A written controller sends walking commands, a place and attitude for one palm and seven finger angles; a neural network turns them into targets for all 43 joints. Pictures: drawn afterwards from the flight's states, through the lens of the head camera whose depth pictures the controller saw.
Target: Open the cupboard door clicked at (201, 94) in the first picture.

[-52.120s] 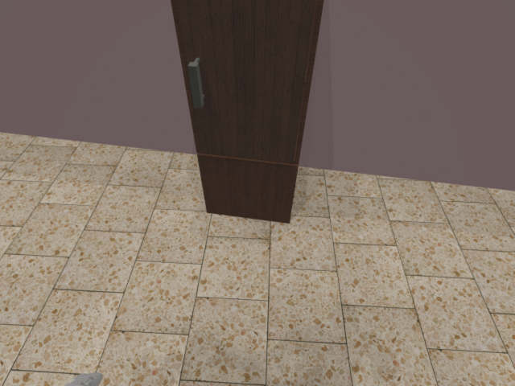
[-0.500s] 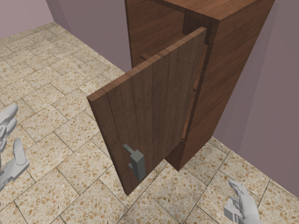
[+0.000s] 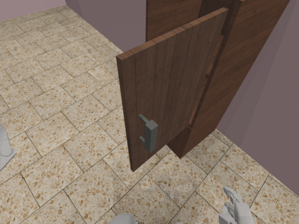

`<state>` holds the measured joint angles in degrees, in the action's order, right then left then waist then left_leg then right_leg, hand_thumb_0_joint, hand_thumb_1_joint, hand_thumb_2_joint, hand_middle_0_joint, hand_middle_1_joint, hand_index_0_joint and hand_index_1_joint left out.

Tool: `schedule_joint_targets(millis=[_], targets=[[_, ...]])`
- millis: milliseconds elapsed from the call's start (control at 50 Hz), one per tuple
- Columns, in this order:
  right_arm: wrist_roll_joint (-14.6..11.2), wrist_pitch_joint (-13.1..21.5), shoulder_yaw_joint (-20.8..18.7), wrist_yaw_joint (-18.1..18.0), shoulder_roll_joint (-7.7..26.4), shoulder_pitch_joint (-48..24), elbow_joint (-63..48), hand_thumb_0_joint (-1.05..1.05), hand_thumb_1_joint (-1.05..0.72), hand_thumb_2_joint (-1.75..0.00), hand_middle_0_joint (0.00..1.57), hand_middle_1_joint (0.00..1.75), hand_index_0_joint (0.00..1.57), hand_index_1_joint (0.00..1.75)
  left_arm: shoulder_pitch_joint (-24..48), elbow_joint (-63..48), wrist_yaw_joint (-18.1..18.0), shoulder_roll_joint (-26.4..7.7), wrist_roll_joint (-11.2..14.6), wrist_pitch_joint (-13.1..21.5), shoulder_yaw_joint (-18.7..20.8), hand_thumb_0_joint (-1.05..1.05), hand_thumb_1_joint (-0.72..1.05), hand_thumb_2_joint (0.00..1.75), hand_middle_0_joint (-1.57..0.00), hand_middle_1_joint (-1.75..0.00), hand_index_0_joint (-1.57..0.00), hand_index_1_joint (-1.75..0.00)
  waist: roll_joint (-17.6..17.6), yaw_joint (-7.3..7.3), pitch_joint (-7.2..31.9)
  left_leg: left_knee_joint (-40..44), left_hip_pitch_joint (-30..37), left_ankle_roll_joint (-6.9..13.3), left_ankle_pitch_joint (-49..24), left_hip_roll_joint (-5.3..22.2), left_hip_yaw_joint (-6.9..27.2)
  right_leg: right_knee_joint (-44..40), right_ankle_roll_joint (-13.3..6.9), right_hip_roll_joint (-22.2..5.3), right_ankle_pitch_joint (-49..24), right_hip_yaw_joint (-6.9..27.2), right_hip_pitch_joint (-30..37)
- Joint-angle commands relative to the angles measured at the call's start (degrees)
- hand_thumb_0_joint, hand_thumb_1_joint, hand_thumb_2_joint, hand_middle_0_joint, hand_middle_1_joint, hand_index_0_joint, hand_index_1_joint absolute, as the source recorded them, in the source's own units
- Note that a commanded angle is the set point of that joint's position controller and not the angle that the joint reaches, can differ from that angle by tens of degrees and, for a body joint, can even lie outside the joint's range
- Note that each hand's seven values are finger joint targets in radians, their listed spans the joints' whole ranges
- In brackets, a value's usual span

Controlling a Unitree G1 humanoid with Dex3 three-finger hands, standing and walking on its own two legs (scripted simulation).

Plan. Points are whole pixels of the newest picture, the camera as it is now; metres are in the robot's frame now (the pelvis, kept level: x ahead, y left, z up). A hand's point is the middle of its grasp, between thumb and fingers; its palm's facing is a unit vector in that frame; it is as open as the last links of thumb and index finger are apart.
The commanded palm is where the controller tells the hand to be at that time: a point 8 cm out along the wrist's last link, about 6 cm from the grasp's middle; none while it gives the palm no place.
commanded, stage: step back with the hand held close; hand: left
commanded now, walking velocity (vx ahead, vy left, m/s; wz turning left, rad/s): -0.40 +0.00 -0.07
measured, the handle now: (146, 133) +0.38 +0.04 -0.01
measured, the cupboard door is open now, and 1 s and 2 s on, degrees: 93 93 93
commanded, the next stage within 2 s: stop stepping back and stand still in 0.40 s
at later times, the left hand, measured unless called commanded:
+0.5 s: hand out of the picture +0.14 +0.25 +0.19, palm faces +0.31 -0.84 -0.44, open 7.4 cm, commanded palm +0.07 +0.29 +0.19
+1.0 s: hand out of the picture +0.03 +0.20 +0.18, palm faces +0.30 -0.83 -0.48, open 7.4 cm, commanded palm -0.02 +0.26 +0.19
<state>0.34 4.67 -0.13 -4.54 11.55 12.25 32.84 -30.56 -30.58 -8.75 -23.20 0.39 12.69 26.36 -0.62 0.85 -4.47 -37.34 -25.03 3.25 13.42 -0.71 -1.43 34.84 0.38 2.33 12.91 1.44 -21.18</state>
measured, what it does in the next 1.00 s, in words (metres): walks backwards: right foot, then left foot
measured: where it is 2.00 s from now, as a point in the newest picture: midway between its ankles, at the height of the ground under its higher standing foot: outside the picture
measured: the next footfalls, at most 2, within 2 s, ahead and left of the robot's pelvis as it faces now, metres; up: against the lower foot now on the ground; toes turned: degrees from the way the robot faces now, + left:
right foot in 0.56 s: -0.22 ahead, -0.09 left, +0.00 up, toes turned -7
left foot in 0.76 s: -0.12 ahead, +0.10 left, +0.00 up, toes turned -5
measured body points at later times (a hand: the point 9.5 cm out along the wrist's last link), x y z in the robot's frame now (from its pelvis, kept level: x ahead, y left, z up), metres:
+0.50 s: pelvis -0.10 +0.01 +0.02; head -0.04 +0.03 +0.47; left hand +0.12 +0.29 +0.21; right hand +0.09 -0.21 -0.05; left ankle +0.04 +0.09 -0.72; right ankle -0.25 -0.10 -0.68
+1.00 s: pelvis -0.19 -0.02 +0.01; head -0.21 -0.03 +0.46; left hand +0.01 +0.25 +0.21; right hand -0.09 -0.29 -0.08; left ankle -0.12 +0.08 -0.71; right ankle -0.26 -0.09 -0.72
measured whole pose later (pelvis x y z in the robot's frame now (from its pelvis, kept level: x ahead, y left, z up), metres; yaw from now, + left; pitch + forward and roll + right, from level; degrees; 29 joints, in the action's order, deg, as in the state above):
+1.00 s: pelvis -0.19 -0.02 +0.01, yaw -6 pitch -1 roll +0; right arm 0.0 5.2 -0.8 -3.9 12.5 15.6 36.3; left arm -33.8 -27.7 -8.0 -23.6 2.3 11.4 22.7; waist -0.3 -2.5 2.3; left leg -38.8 -23.7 0.0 14.9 -0.6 -0.3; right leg 29.9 -4.4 3.3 21.3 -2.8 -8.0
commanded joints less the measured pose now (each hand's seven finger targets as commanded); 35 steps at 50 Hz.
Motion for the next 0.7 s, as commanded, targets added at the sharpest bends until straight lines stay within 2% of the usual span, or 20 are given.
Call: schedule_joint_targets(millis=[0, 60, 100, 120, 140, 160, 180, 200, 220, 260, 320, 440, 480, 500, 520, 540, 560, 580, 620, 680], targets=[[-0.07, 2.94, -3.44, 0.34, 7.09, -3.69, -6.43, 0.00, -0.90, -0.90, 0.20, 0.30, 0.20, 0.30, 3.84, -11.18, -1.56, -10.10, 0.99, 2.56, 4.21, 0.00, 0.90, 0.90, -0.20, -0.30, -0.20, -0.30, 10.14, -1.72, 8.15, -9.30, 6.96, -3.17, 9.31, -0.11, 1.69, -19.61, -8.01, -16.39, 8.55, 20.28, -7.28], [0.06, 1.98, -2.89, 0.40, 6.03, -5.67, -5.79, 0.00, -0.90, -0.90, 0.20, 0.30, 0.20, 0.30, 3.90, -11.52, -2.25, -11.61, 0.84, 2.29, 5.18, 0.00, 0.90, 0.90, -0.20, -0.30, -0.20, -0.30, 8.04, -1.70, 8.88, -5.83, 7.49, -3.01, 8.60, 0.95, 2.31, -15.77, -7.57, -16.52, -5.41, 14.19, -4.35], [-0.24, 1.72, -2.66, -0.21, 6.73, -6.23, -6.00, 0.00, -0.90, -0.90, 0.20, 0.30, 0.20, 0.30, 1.93, -12.73, -2.22, -12.50, 1.07, 2.24, 6.83, 0.00, 0.90, 0.90, -0.20, -0.30, -0.20, -0.30, 0.88, -1.36, 8.71, 12.02, 7.27, -1.89, 1.28, 3.19, 4.53, -7.67, -2.80, -8.89, -9.37, 7.66, -0.37], [-0.29, 1.95, -3.07, -0.52, 8.39, -7.37, -7.32, 0.00, -0.90, -0.90, 0.20, 0.30, 0.20, 0.30, 2.16, -15.26, -2.07, -12.95, 0.94, 2.99, 7.61, 0.00, 0.90, 0.90, -0.20, -0.30, -0.20, -0.30, -8.73, -0.45, 9.92, 16.84, 2.73, 0.30, -4.55, 9.30, 11.28, -1.01, 0.18, -2.69, -7.35, 3.16, 4.46], [-0.18, 2.63, -3.41, -0.53, 8.23, -7.49, -7.40, 0.00, -0.90, -0.90, 0.20, 0.30, 0.20, 0.30, 1.27, -15.48, -1.76, -13.60, 0.54, 3.86, 9.46, 0.00, 0.90, 0.90, -0.20, -0.30, -0.20, -0.30, -15.92, -0.08, 13.48, 23.22, -5.49, 3.31, 2.70, 16.23, 16.16, 10.96, 1.26, 1.09, 1.01, -0.23, 13.75], [0.93, 3.55, -3.57, -0.60, 8.04, -8.06, -7.56, 0.00, -0.90, -0.90, 0.20, 0.30, 0.20, 0.30, 0.66, -15.88, -1.42, -13.62, 0.63, 4.18, 10.28, 0.00, 0.90, 0.90, -0.20, -0.30, -0.20, -0.30, -21.26, -0.24, 12.73, 29.11, -10.51, 5.76, 8.66, 20.27, 22.58, 23.93, 1.12, 3.19, 10.50, 0.16, 14.36], [1.47, 4.48, -3.70, -0.14, 6.78, -6.53, -7.18, 0.00, -0.90, -0.90, 0.20, 0.30, 0.20, 0.30, 1.56, -17.11, -1.45, -12.76, 1.07, 4.05, 9.66, 0.00, 0.90, 0.90, -0.20, -0.30, -0.20, -0.30, -15.22, -0.90, 11.30, 28.34, -7.77, 6.93, 6.09, 21.49, 23.97, 31.35, 0.49, 2.90, 14.00, 2.45, 8.34], [1.38, 5.15, -4.05, 0.32, 6.66, -5.82, -6.08, 0.00, -0.90, -0.90, 0.20, 0.30, 0.20, 0.30, 1.59, -16.91, -1.65, -12.00, 1.44, 4.25, 8.86, 0.00, 0.90, 0.90, -0.20, -0.30, -0.20, -0.30, -8.16, -0.79, 11.27, 23.30, 0.57, 7.03, -3.98, 20.58, 20.91, 29.91, 0.05, 1.47, 15.39, 3.50, 1.24], [1.04, 5.69, -4.35, 0.59, 7.02, -5.30, -5.05, 0.00, -0.90, -0.90, 0.20, 0.30, 0.20, 0.30, -0.66, -15.33, -1.77, -10.80, 1.99, 4.01, 7.94, 0.00, 0.90, 0.90, -0.20, -0.30, -0.20, -0.30, -5.95, -0.43, 12.95, 20.48, 8.85, 6.49, -12.34, 19.19, 16.74, 27.57, 0.42, 0.71, 15.92, 2.45, -3.05], [0.84, 6.29, -4.21, 1.05, 7.12, -5.16, -4.28, 0.00, -0.90, -0.90, 0.20, 0.30, 0.20, 0.30, -1.57, -14.69, -1.76, -8.47, 2.31, 3.20, 4.94, 0.00, 0.90, 0.90, -0.20, -0.30, -0.20, -0.30, -8.81, -0.48, 14.54, 19.90, 14.93, 5.16, -19.11, 17.83, 13.21, 23.11, 0.89, 0.25, 16.03, 0.46, -3.58], [0.90, 6.36, -3.59, 1.35, 7.41, -5.12, -3.00, 0.00, -0.90, -0.90, 0.20, 0.30, 0.20, 0.30, 1.47, -14.69, -1.47, -8.43, 2.56, 1.50, 2.48, 0.00, 0.90, 0.90, -0.20, -0.30, -0.20, -0.30, -11.05, -1.32, 15.19, 23.69, 18.27, 4.12, -15.00, 16.90, 12.68, 16.93, 1.15, 1.18, 17.24, -1.39, -1.62], [1.48, 5.02, -2.75, 1.23, 6.70, -6.97, -4.23, 0.00, -0.90, -0.90, 0.20, 0.30, 0.20, 0.30, -0.65, -16.18, -1.06, -12.24, 4.11, 0.71, 6.00, 0.00, 0.90, 0.90, -0.20, -0.30, -0.20, -0.30, -14.19, 0.01, 19.34, 28.36, 18.27, 0.74, -8.18, 13.51, 6.87, -2.15, -0.93, 2.84, 16.49, -5.40, 9.48], [1.43, 4.04, -2.45, 1.71, 6.39, -7.27, -4.94, 0.00, -0.90, -0.90, 0.20, 0.30, 0.20, 0.30, -2.51, -17.11, -0.32, -13.58, 5.05, 1.30, 7.58, 0.00, 0.90, 0.90, -0.20, -0.30, -0.20, -0.30, -13.65, 0.53, 20.93, 25.32, 19.00, -1.08, -15.15, 12.17, 5.44, -11.70, -1.61, 2.48, 8.96, -5.59, 13.47], [1.18, 3.39, -2.22, 1.90, 6.62, -7.52, -5.64, 0.00, -0.90, -0.90, 0.20, 0.30, 0.20, 0.30, -4.21, -17.53, 0.06, -14.91, 5.31, 1.62, 8.88, 0.00, 0.90, 0.90, -0.20, -0.30, -0.20, -0.30, -12.07, 0.46, 20.16, 22.86, 18.63, -2.15, -9.58, 10.05, 3.43, -18.18, -1.91, 1.48, 5.47, -5.28, 14.32], [0.79, 2.57, -1.96, 1.92, 6.52, -7.83, -6.33, 0.00, -0.90, -0.90, 0.20, 0.30, 0.20, 0.30, -5.49, -17.87, 0.19, -16.14, 5.40, 1.90, 9.92, 0.00, 0.90, 0.90, -0.20, -0.30, -0.20, -0.30, -7.76, -0.25, 17.56, 17.37, 17.67, -3.35, -2.48, 6.37, 0.36, -23.13, -2.83, -2.40, 2.96, -2.47, 11.24], [0.48, 1.50, -1.65, 1.90, 5.99, -7.73, -6.58, 0.00, -0.90, -0.90, 0.20, 0.30, 0.20, 0.30, -6.80, -16.85, -0.23, -18.32, 5.39, 2.16, 12.20, 0.00, 0.90, 0.90, -0.20, -0.30, -0.20, -0.30, 1.78, -0.59, 15.79, 5.00, 16.93, -4.82, 0.89, 2.55, -2.34, -25.81, -5.03, -10.93, 2.06, 5.43, 3.50], [0.94, 1.55, -1.40, 1.96, 6.20, -7.86, -5.80, 0.00, -0.90, -0.90, 0.20, 0.30, 0.20, 0.30, -6.02, -16.70, -1.07, -20.23, 5.41, 2.56, 14.49, 0.00, 0.90, 0.90, -0.20, -0.30, -0.20, -0.30, 4.36, 0.39, 16.03, -5.30, 14.11, -5.08, 3.85, 1.45, -1.16, -25.52, -7.48, -18.54, -1.47, 9.24, -1.01], [-0.25, 1.77, -1.65, 1.68, 5.91, -7.03, -5.87, 0.00, -0.90, -0.90, 0.20, 0.30, 0.20, 0.30, -6.02, -13.91, -0.79, -15.50, 5.37, 1.97, 9.86, 0.00, 0.90, 0.90, -0.20, -0.30, -0.20, -0.30, 11.05, 0.44, 13.70, -13.12, 3.58, -4.73, 6.61, -0.81, 0.99, -19.49, -8.19, -18.68, -18.45, 9.16, 5.93], [-1.39, 1.87, -1.12, 1.16, 5.16, -6.36, -6.39, 0.00, -0.90, -0.90, 0.20, 0.30, 0.20, 0.30, -6.54, -9.91, -1.01, -14.83, 3.87, 0.19, 10.33, 0.00, 0.90, 0.90, -0.20, -0.30, -0.20, -0.30, 10.71, -0.91, 12.97, -12.10, -5.46, -3.75, 5.45, 1.53, 0.64, -11.04, -6.17, -16.58, -40.52, 5.09, 16.43], [-1.04, 2.45, -0.87, -0.18, 6.58, -6.05, -4.95, 0.00, -0.90, -0.90, 0.20, 0.30, 0.20, 0.30, 0.43, -5.60, -1.45, -11.95, 3.07, -0.68, 6.28, 0.00, 0.90, 0.90, -0.20, -0.30, -0.20, -0.30, 3.95, -1.87, 8.54, 1.89, 5.70, -2.46, -1.18, 0.68, -2.90, -9.31, -4.01, -14.19, -36.77, 2.54, 11.59]])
